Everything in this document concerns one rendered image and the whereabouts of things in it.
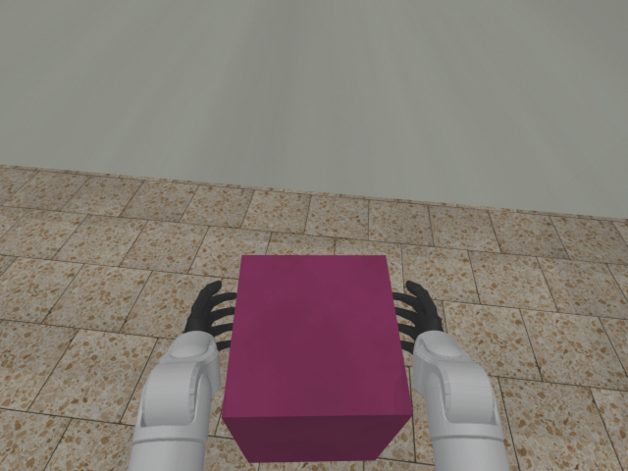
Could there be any right robot forearm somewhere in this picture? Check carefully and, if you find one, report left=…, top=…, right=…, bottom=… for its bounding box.
left=411, top=331, right=509, bottom=471

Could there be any left robot forearm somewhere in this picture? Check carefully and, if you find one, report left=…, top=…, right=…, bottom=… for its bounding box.
left=128, top=331, right=221, bottom=471

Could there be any carton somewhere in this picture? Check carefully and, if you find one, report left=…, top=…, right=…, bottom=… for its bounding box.
left=222, top=255, right=413, bottom=463

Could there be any left robot hand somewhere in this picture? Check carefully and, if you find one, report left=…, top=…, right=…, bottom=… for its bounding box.
left=183, top=281, right=236, bottom=351

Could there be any right robot hand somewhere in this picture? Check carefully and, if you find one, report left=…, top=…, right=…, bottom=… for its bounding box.
left=392, top=281, right=444, bottom=355

